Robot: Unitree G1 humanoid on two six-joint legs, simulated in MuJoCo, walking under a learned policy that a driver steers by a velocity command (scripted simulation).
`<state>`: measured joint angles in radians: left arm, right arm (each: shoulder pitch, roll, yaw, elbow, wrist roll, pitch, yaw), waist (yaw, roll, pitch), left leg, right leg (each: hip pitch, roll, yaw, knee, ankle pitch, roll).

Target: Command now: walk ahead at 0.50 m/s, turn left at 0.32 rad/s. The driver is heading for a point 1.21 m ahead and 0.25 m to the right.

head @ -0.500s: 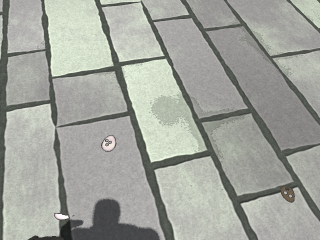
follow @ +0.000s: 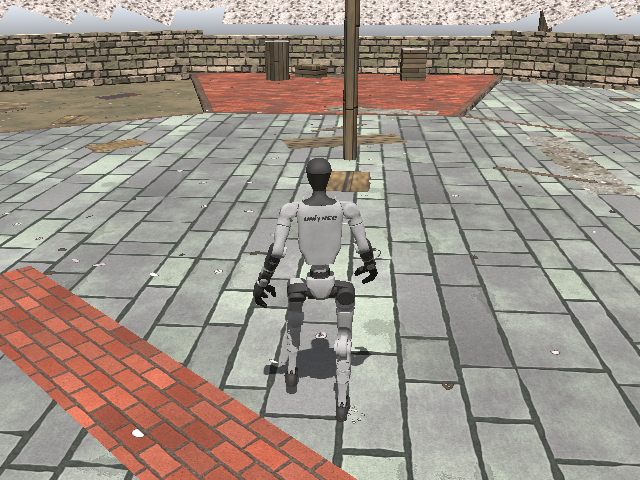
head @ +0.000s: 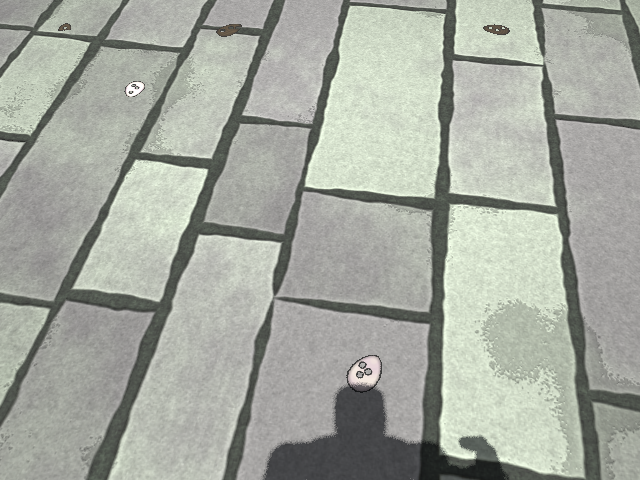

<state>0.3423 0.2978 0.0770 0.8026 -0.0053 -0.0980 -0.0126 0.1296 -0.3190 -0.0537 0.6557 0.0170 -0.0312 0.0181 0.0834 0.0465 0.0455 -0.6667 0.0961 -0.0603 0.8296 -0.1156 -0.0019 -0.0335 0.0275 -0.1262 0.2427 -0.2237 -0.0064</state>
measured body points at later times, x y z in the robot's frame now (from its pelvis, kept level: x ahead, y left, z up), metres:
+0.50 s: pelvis +0.27 +0.05 +0.00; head +0.29 +0.04 +0.45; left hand +0.48 +0.28 -0.10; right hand +0.27 -0.24 -0.12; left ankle +0.22 +0.15 -0.74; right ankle +0.40 -0.13 -0.68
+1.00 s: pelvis +0.53 -0.07 +0.00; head +0.56 -0.10 +0.45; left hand +0.72 +0.17 -0.10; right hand +0.61 -0.39 -0.09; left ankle +0.77 +0.04 -0.68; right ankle +0.48 -0.12 -0.74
